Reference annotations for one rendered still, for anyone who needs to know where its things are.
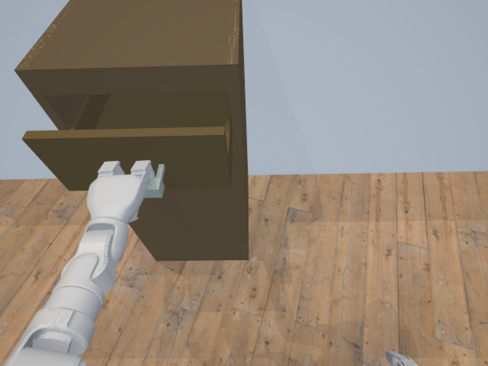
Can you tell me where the robot left hand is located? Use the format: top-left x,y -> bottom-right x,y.
87,160 -> 155,225

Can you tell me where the handle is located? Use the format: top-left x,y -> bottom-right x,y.
144,164 -> 165,198

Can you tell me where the robot right hand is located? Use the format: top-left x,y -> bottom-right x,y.
386,351 -> 418,366

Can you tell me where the left robot upper arm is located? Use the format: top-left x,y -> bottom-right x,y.
11,347 -> 88,366

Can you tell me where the cabinet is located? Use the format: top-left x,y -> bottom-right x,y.
14,0 -> 249,261

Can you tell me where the drawer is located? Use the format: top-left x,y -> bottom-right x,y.
22,91 -> 233,191

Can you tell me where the robot left forearm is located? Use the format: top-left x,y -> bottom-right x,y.
2,217 -> 130,366

